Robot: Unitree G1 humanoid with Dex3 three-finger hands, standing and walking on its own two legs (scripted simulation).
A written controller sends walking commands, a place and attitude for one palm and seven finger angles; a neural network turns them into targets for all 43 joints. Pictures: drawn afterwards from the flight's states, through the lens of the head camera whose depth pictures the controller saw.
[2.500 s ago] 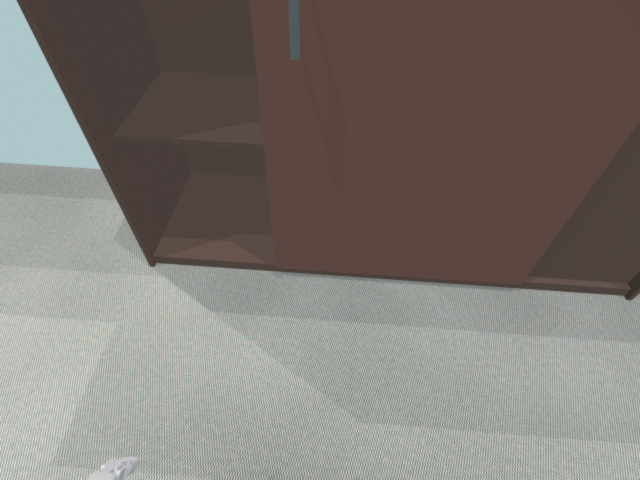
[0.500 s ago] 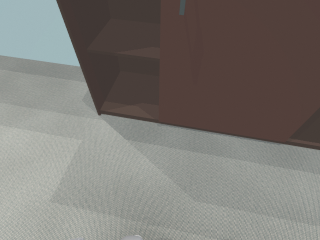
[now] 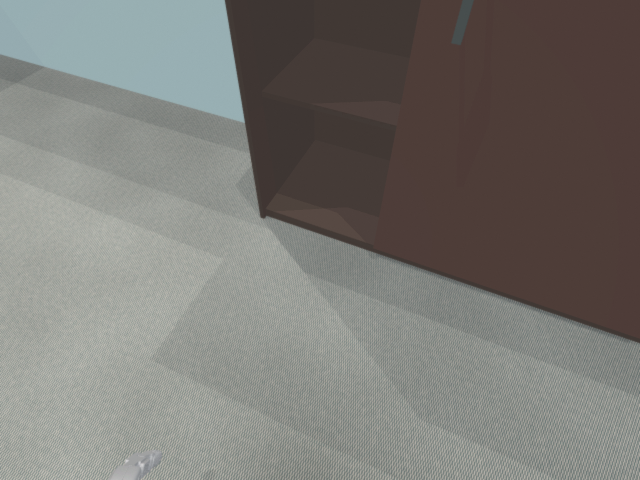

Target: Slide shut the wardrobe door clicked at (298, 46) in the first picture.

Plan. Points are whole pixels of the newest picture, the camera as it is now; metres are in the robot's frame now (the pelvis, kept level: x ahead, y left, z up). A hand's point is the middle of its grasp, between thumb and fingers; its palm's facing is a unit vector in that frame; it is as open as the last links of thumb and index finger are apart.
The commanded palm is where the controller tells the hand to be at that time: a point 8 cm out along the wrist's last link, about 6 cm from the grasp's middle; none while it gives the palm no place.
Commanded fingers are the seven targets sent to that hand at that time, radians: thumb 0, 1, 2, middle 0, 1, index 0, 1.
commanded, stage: walk to a spot facing it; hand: right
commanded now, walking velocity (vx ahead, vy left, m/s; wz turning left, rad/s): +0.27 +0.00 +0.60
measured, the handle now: out of the picture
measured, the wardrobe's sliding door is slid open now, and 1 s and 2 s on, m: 0.49 0.49 0.49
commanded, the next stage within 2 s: turn to face it in 0.80 s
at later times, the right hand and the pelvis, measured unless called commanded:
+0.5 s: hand (418, 411) +0.25 -0.15 -0.18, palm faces -0.37 +0.92 -0.11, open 7.4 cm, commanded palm none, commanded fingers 0.00 -0.90 -0.90 0.20 0.30 0.20 0.30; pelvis +0.09 -0.01 -0.01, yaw +19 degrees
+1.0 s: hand (371, 314) +0.42 -0.09 -0.17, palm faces -0.47 +0.86 -0.22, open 7.3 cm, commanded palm none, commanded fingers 0.00 -0.90 -0.90 0.20 0.30 0.20 0.30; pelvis +0.28 +0.06 +0.00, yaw +32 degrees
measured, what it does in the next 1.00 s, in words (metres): walks ahead, turning left: right foot, then left foot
